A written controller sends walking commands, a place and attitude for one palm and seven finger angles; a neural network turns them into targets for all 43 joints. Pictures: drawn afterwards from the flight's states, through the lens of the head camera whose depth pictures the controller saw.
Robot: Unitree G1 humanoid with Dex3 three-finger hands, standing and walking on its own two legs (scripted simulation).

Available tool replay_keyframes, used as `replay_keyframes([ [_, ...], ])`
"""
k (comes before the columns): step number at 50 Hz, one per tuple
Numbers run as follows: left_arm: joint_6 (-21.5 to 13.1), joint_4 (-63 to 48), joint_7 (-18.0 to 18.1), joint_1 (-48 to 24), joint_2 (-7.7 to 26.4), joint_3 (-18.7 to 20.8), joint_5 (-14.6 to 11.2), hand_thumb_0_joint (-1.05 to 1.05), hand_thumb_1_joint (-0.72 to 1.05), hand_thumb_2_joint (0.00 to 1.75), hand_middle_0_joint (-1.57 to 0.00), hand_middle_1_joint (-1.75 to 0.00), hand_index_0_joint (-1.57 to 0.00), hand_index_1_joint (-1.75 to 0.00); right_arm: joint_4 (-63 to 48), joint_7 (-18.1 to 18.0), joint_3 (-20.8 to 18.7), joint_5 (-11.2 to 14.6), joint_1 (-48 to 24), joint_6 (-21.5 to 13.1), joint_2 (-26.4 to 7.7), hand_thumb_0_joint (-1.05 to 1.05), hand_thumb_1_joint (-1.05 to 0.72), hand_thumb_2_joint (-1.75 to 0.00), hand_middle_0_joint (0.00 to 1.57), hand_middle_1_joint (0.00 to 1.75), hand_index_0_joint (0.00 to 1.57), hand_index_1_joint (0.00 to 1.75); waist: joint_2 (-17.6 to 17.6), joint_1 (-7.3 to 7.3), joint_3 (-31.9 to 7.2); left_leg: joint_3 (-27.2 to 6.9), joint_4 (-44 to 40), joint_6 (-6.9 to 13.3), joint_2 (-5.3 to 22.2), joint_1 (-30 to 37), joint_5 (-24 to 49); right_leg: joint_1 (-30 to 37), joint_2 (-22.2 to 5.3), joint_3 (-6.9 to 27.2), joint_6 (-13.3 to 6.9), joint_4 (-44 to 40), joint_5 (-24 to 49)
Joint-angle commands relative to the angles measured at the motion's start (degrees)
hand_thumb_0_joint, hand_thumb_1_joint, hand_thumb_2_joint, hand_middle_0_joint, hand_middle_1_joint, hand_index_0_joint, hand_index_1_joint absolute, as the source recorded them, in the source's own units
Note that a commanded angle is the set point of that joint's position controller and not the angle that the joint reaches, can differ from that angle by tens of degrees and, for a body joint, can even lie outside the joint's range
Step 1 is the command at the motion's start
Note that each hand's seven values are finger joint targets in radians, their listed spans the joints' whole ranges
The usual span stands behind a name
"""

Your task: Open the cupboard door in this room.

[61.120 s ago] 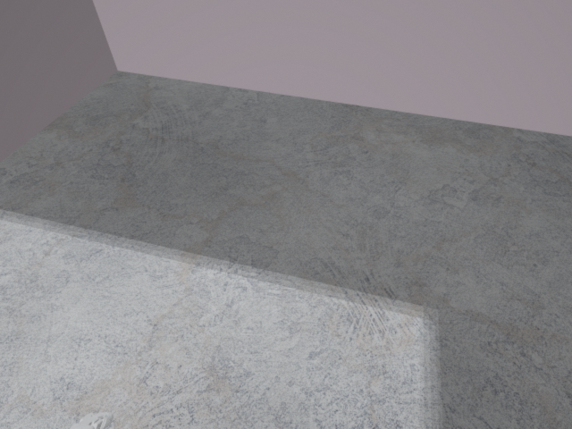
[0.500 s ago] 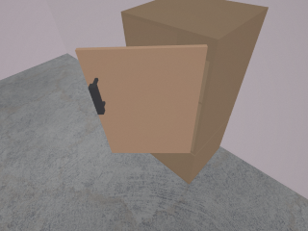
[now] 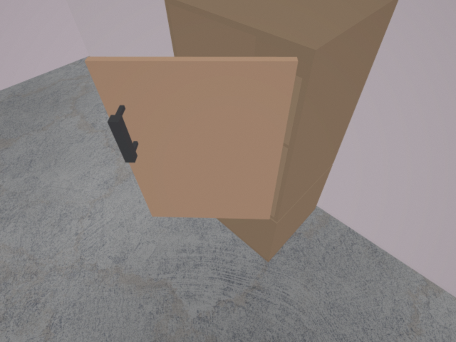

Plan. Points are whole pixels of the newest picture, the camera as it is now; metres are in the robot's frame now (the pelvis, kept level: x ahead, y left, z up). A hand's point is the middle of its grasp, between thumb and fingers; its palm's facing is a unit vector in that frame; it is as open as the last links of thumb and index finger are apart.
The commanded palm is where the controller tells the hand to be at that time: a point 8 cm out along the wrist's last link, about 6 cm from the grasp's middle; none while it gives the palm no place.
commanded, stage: come to a stop and stand still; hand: left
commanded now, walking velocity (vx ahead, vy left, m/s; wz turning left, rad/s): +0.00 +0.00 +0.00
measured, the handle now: (126, 134) +0.55 +0.27 +0.04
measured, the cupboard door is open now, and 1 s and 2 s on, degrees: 42 42 42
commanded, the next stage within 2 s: look again from close up in 0.30 s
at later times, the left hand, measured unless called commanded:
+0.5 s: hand out of the picture +0.01 +0.18 -0.17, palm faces +0.03 -0.98 -0.21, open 7.3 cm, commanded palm none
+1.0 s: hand out of the picture +0.01 +0.18 -0.17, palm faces +0.02 -0.98 -0.20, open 7.3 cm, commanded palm none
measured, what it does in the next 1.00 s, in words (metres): stands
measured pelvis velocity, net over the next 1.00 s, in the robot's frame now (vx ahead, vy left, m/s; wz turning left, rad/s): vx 0.01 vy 0.01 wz -0.01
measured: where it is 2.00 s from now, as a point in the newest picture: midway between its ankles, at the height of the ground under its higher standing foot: outside the picture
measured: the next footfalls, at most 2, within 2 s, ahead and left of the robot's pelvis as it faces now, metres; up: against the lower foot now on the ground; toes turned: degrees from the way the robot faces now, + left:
none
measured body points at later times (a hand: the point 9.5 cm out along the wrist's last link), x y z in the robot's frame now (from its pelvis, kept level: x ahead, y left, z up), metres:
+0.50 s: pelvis +0.01 +0.01 +0.00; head +0.02 +0.00 +0.45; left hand +0.01 +0.23 -0.15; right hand +0.01 -0.20 -0.16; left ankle -0.03 +0.13 -0.74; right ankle +0.03 -0.07 -0.74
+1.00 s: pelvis +0.01 +0.01 +0.00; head +0.02 +0.01 +0.45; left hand +0.01 +0.24 -0.16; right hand -0.01 -0.19 -0.16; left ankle -0.03 +0.13 -0.74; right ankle +0.03 -0.07 -0.74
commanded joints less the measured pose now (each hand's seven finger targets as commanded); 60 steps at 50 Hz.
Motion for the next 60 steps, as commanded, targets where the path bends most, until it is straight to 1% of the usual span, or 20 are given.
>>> replay_keyframes([
  [1, -1.22, -1.56, 0.17, 3.17, 5.9, 1.18, -0.1, 0.0, 0.9, 0.9, -0.2, -0.3, -0.2, -0.3, -1.0, -0.3, -0.54, 0.29, 4.11, -1.03, -3.52, 0.0, -0.9, -0.9, 0.2, 0.3, 0.2, 0.3, -1.8, 0.6, 1.16, -3.31, -3.55, 1.99, 3.66, -6.08, 3.69, 4.25, -9.34, 11.0, 0.69, -6.94, 4.12],
  [8, -1.16, -1.48, 0.2, 3.16, 5.82, 1.18, -0.1, 0.0, 0.9, 0.9, -0.2, -0.3, -0.2, -0.3, -0.9, -0.51, -0.73, 0.28, 3.64, -1.1, -3.59, 0.0, -0.9, -0.9, 0.2, 0.3, 0.2, 0.3, -1.9, 0.66, 1.14, -3.38, -3.86, 1.88, 4.01, -5.28, 4.74, 4.68, -9.06, 10.34, 0.86, -6.46, 6.77],
  [10, -1.13, -1.59, 0.23, 3.05, 5.72, 1.15, 0.01, 0.0, 0.9, 0.9, -0.2, -0.3, -0.2, -0.3, -0.92, -0.57, -0.74, 0.31, 3.45, -1.14, -3.68, 0.0, -0.9, -0.9, 0.2, 0.3, 0.2, 0.3, -0.78, 0.62, 1.64, -3.6, -4.15, 1.94, 4.28, -5.08, 5.79, 4.45, -8.75, 9.97, 0.94, -5.95, 8.15],
  [12, -1.15, -1.46, 0.21, 3.19, 5.72, 1.17, -0.05, 0.0, 0.9, 0.9, -0.2, -0.3, -0.2, -0.3, -0.99, -0.64, -0.82, 0.27, 3.14, -1.26, -3.94, 0.0, -0.9, -0.9, 0.2, 0.3, 0.2, 0.3, -0.98, 0.72, 0.48, -3.64, -4.25, 1.98, 4.48, -4.35, 6.39, 5.14, -8.71, 9.94, 0.86, -5.44, 9.35],
  [15, -1.1, -1.48, 0.23, 3.08, 5.69, 1.18, 0.07, 0.0, 0.9, 0.9, -0.2, -0.3, -0.2, -0.3, -1.15, -0.69, -0.95, 0.33, 2.65, -1.25, -4.02, 0.0, -0.9, -0.9, 0.2, 0.3, 0.2, 0.3, -1.48, 0.72, 1.14, -3.63, -4.42, 2.01, 4.61, -4.33, 6.56, 4.88, -8.59, 9.7, 1.06, -5.32, 10.21],
  [19, -0.93, -1.59, 0.21, 2.93, 5.67, 1.15, 0.11, 0.0, 0.9, 0.9, -0.2, -0.3, -0.2, -0.3, -1.14, -0.72, -0.92, 0.31, 2.14, -1.14, -3.87, 0.0, -0.9, -0.9, 0.2, 0.3, 0.2, 0.3, -1.3, 0.66, 2.31, -3.79, -5.09, 2.14, 4.82, -4.02, 5.94, 3.82, -8.37, 9.66, 0.94, -5.8, 8.11],
  [32, -0.86, -1.51, 0.11, 3.23, 5.83, 1.28, 0.08, 0.0, 0.9, 0.9, -0.2, -0.3, -0.2, -0.3, -1.07, -0.85, -0.91, 0.29, 1.75, -1.49, -4.71, 0.0, -0.9, -0.9, 0.2, 0.3, 0.2, 0.3, -0.88, 0.99, 1.04, -4.36, -5.48, 2.37, 5.03, -3.63, 7.09, 4.94, -8.42, 9.35, 0.8, -4.99, 8.57],
  [36, -0.83, -1.41, 0.13, 3.42, 5.6, 1.25, 0.09, 0.0, 0.9, 0.9, -0.2, -0.3, -0.2, -0.3, -0.85, -0.9, -0.96, 0.3, 1.81, -1.41, -4.47, 0.0, -0.9, -0.9, 0.2, 0.3, 0.2, 0.3, -1.69, 1.01, 1.95, -4.31, -5.36, 2.38, 4.89, -3.93, 6.93, 4.53, -8.47, 9.38, 0.84, -5.03, 8.87],
  [41, -0.62, -1.38, 0.14, 3.45, 5.21, 1.18, 0.09, 0.0, 0.9, 0.9, -0.2, -0.3, -0.2, -0.3, -0.57, -0.9, -0.97, 0.27, 1.97, -1.39, -4.16, 0.0, -0.9, -0.9, 0.2, 0.3, 0.2, 0.3, -0.85, 1.09, 2.67, -4.55, -5.85, 2.49, 5.08, -4.16, 6.34, 3.73, -8.2, 9.2, 0.75, -4.9, 6.86],
  [50, -0.57, -1.32, 0.15, 3.53, 5.01, 1.21, 0.16, 0.0, 0.9, 0.9, -0.2, -0.3, -0.2, -0.3, -0.34, -0.95, -0.97, 0.29, 2.48, -1.52, -3.98, 0.0, -0.9, -0.9, 0.2, 0.3, 0.2, 0.3, -0.88, 1.1, 2.19, -4.64, -5.9, 2.64, 5.16, -4.13, 7.04, 4.07, -8.06, 9.13, 0.78, -4.43, 7.24],
  [51, -1.7, 1.49, 2.54, 9.8, 6.53, 1.41, 0.65, 0.0, 0.9, 0.9, -0.2, -0.3, -0.2, -0.3, -4.12, -0.33, -1.46, 1.0, -5.26, -1.95, -6.22, 0.0, -0.9, -0.9, 0.2, 0.3, 0.2, 0.3, -2.37, 4.01, 0.24, -0.38, 8.0, 1.02, 5.58, -6.97, 9.91, 5.16, -11.99, 11.41, 3.84, -1.57, 38.75],
  [52, -14.01, -85.12, 1.21, -33.44, 17.84, 4.64, -12.15, 0.0, 0.88, 0.89, -0.2, -0.32, -0.2, -0.32, -25.68, -2.96, -2.16, 3.46, -4.29, -10.61, -17.56, 0.0, -0.9, -0.9, 0.2, 0.3, 0.2, 0.3, 8.06, -3.75, -27.16, -3.21, -0.25, 2.58, -1.7, 4.4, 12.79, 11.31, -6.83, 10.59, 2.53, 1.4, 23.12],
  [53, -11.07, -73.2, 4.38, -12.99, 15.09, 5.94, -7.36, 0.0, 0.85, 0.88, -0.2, -0.33, -0.2, -0.33, -23.43, -4.61, -1.54, 2.79, -9.96, -14.95, -12.58, 0.0, -0.9, -0.9, 0.2, 0.3, 0.2, 0.3, 15.05, 1.12, -25.99, -1.74, -0.34, 2.56, -0.73, 3.18, 18.57, 10.04, -3.74, 8.05, 0.67, 3.05, 11.6],
  [54, -3.47, -62.63, 5.86, 2.6, 3.63, -0.08, -8.45, 0.0, 0.83, 0.87, -0.21, -0.34, -0.21, -0.34, -24.2, -3.96, -2.22, 3.94, -8.85, -16.33, -10.3, 0.0, -0.9, -0.9, 0.2, 0.3, 0.2, 0.3, 12.07, 0.11, -15.52, -3.81, -0.28, 0.83, 0.35, -2.29, 15.9, 3.96, -3.89, 5.5, 1.52, 2.5, 4.71],
  [55, -3.08, -61.68, 4.57, 2.29, -2.71, -4.32, -10.01, 0.0, 0.81, 0.86, -0.21, -0.36, -0.21, -0.36, -22.8, -3.84, -1.49, 4.48, -7.62, -16.91, -11.06, 0.0, -0.9, -0.9, 0.2, 0.3, 0.2, 0.3, 1.96, -1.0, -5.84, -4.28, 0.24, 1.4, 0.64, -5.83, 10.76, -1.41, -3.2, 3.06, 2.76, 1.66, 2.47],
  [56, -5.98, -63.74, 3.76, -1.78, -0.22, -2.79, -11.19, 0.0, 0.78, 0.85, -0.21, -0.37, -0.21, -0.37, -25.94, -3.68, -2.15, 4.22, -9.6, -18.16, -13.28, 0.0, -0.9, -0.9, 0.2, 0.3, 0.2, 0.3, -6.44, -2.49, 0.32, -5.96, 2.22, 2.74, 0.23, -9.59, 4.16, -6.93, -3.27, 2.56, 3.69, 0.99, -2.67],
  [57, -9.44, -63.38, 2.39, -2.59, 3.08, 0.49, -11.29, 0.0, 0.76, 0.84, -0.21, -0.39, -0.21, -0.39, -27.18, -3.41, -3.06, 3.32, -8.56, -18.99, -14.89, 0.0, -0.9, -0.9, 0.2, 0.3, 0.2, 0.3, -11.94, -3.15, -1.12, -5.42, 5.28, 3.11, -0.6, -12.07, -0.13, -10.79, -3.42, 2.52, 4.17, 1.09, -8.64],
  [58, -12.86, -59.39, 0.67, -0.48, 2.63, 1.86, -11.29, 0.0, 0.74, 0.83, -0.21, -0.4, -0.21, -0.4, -28.65, -3.06, -3.63, 2.44, -8.58, -19.36, -14.73, 0.0, -0.9, -0.9, 0.2, 0.3, 0.2, 0.3, -15.71, -2.94, 0.18, -5.22, 8.3, 2.87, -1.17, -16.79, -3.89, -15.14, -3.56, 2.29, 4.4, 2.49, -14.31],
  [59, -16.56, -56.0, -1.66, 3.47, 2.62, 3.79, -11.46, 0.0, 0.71, 0.82, -0.21, -0.42, -0.21, -0.42, -30.58, -2.25, -4.13, 2.31, -9.2, -19.76, -14.4, 0.0, -0.9, -0.9, 0.2, 0.3, 0.2, 0.3, -13.24, -0.92, -0.8, -4.54, 11.23, 2.22, -2.12, -19.85, -4.69, -16.42, -3.92, 3.05, 3.9, 5.03, -16.13],
  [60, -20.65, -54.91, -4.49, 9.38, 2.11, 5.12, -12.12, 0.0, 0.69, 0.81, -0.22, -0.43, -0.22, -0.43, -32.72, -1.35, -4.53, 1.62, -9.72, -20.01, -13.97, 0.0, -0.9, -0.9, 0.2, 0.3, 0.2, 0.3, -14.14, 1.58, -5.57, -3.86, 13.92, 1.57, -2.67, -22.85, -4.36, -15.95, -3.8, 3.33, 3.54, 8.43, -16.67],
])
